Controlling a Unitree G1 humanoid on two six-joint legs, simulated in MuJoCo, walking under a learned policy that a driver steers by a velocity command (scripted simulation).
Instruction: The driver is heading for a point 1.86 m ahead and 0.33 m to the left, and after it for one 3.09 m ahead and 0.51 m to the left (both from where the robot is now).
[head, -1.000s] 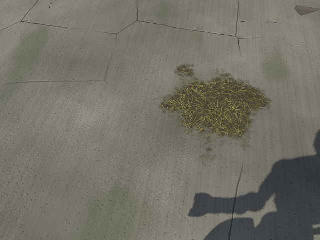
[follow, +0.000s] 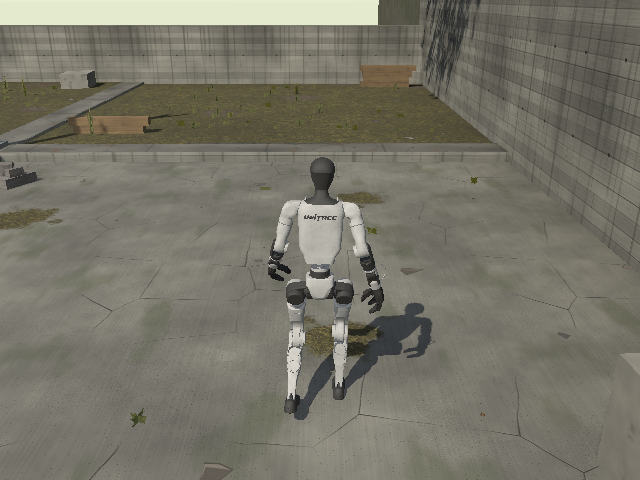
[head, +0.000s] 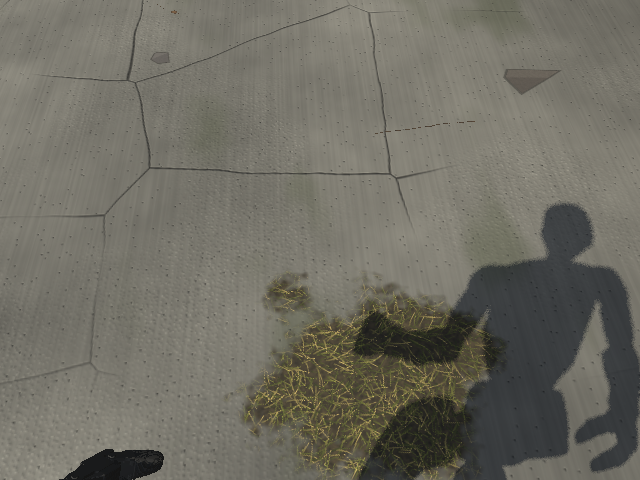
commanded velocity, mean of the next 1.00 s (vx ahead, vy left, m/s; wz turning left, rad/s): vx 0.05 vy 0.00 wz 0.30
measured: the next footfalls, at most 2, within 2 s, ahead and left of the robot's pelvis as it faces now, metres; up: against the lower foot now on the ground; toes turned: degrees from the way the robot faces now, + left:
left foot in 0.38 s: +0.11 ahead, +0.15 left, +0.00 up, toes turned +13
right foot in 0.82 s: +0.17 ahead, -0.08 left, +0.00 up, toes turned +20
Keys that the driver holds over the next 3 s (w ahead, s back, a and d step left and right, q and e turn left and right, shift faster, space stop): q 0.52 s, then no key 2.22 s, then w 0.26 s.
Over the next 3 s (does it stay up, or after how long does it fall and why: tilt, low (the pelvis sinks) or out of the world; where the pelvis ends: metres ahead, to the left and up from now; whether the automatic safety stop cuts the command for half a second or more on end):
stays up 0.14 0.04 0.01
